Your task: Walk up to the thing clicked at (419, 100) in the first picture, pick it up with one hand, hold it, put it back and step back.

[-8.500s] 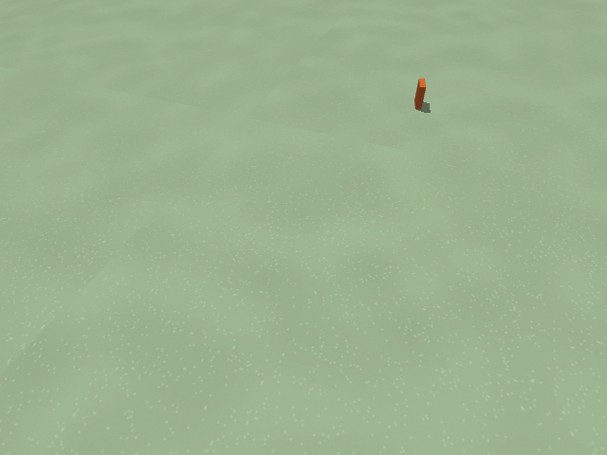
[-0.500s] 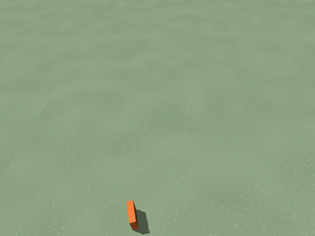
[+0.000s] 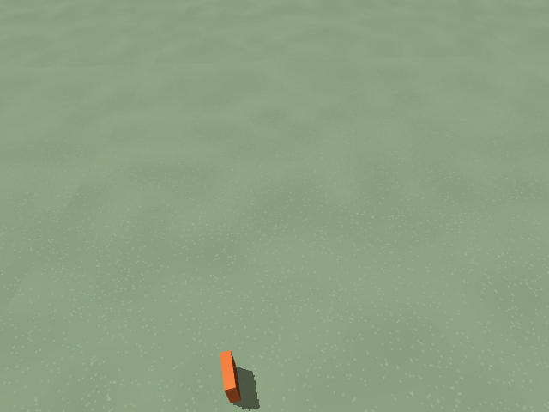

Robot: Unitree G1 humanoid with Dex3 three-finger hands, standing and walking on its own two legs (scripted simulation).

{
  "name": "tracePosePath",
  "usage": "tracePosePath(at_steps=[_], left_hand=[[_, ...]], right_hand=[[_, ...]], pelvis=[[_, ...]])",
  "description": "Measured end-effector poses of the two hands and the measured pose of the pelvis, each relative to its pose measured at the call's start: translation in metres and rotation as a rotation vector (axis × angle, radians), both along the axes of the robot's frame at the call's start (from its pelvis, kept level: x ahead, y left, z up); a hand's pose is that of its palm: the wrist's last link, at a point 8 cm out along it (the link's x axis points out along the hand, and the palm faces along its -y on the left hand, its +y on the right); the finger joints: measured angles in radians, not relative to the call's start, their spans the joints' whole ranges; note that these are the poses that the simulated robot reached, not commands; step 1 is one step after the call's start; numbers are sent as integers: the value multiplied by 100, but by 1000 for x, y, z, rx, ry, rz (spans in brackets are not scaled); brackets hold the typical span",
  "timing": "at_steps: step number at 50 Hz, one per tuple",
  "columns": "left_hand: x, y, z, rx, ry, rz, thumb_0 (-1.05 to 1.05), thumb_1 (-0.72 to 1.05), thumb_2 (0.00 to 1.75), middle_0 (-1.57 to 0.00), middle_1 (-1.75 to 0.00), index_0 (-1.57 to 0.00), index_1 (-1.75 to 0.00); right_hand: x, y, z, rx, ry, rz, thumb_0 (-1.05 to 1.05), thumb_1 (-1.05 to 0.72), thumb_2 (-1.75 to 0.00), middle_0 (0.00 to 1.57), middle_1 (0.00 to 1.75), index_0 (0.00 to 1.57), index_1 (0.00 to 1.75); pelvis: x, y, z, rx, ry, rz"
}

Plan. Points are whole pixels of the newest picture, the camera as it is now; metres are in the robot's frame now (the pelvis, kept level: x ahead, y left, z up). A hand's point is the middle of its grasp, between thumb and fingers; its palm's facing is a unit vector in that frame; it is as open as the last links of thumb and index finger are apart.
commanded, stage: stand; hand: left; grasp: from the side
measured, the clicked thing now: (230, 377) +0.41 +0.21 -0.71
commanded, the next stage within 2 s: go down in 0.82 s
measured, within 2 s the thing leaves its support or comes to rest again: neither
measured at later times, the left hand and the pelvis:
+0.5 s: hand out of the picture +0.08 +0.26 -0.15, palm faces -0.03 -0.93 -0.35, open 7.4 cm; pelvis +0.00 +0.00 +0.00, yaw +0 degrees
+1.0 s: hand out of the picture +0.11 +0.25 -0.15, palm faces +0.02 -0.94 -0.34, open 7.8 cm; pelvis +0.01 +0.00 +0.00, yaw +0 degrees
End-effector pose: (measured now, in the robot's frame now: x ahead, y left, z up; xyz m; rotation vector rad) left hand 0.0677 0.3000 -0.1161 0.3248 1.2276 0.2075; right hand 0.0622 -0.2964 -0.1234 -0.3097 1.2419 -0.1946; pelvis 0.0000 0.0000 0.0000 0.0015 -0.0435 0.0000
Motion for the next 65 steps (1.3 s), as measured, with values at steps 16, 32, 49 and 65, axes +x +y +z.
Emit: tracePosePath(at_steps=[16, 32, 49, 65], left_hand=[[2, -1, 0, 1, 1, -6, 0, 91, 90, -20, -30, -20, -30], [11, -1, 0, 2, -4, -17, 0, 91, 90, -20, -30, -20, -30], [25, -1, 0, -5, -53, 2, 0, 89, 87, -19, -28, -18, -27], [91, 14, -13, 7, -152, -5, 0, 13, 23, -10, -10, -10, -8]], right_hand=[[-1, 1, -1, 3, 6, 0, 1, -90, -90, 20, 30, 21, 30], [4, 0, 0, -1, 7, -3, 0, -90, -90, 20, 30, 21, 30], [15, 6, 2, -2, -54, -15, 1, -91, -90, 20, 30, 20, 30], [19, 52, -12, 64, -209, -51, 1, -91, -90, 20, 30, 21, 30]], pelvis=[[2, -1, 0, 0, 3, -3], [7, 0, 0, -1, 9, -5], [8, 3, -2, -1, 29, -1], [0, 13, -27, -6, 173, -13]])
